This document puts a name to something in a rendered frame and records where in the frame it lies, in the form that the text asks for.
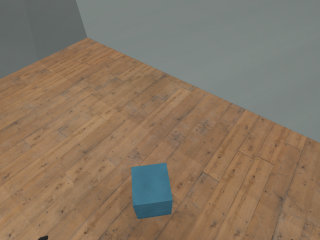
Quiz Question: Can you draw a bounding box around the carton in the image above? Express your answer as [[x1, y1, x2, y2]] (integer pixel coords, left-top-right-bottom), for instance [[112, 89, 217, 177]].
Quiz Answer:
[[131, 163, 173, 219]]

